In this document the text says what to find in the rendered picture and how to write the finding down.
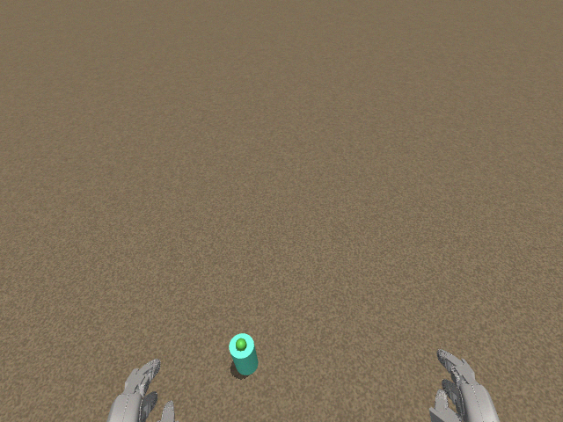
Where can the left robot hand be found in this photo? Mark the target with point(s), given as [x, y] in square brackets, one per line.
[131, 405]

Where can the right robot hand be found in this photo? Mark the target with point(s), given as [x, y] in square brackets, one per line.
[472, 400]

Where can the bottle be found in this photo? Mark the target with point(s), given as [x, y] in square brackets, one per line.
[243, 353]

